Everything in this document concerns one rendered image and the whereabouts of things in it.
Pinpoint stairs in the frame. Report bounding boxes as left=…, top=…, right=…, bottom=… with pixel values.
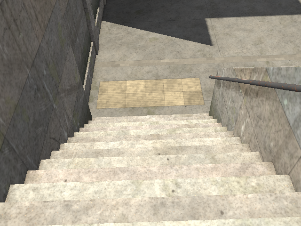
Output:
left=0, top=113, right=301, bottom=226

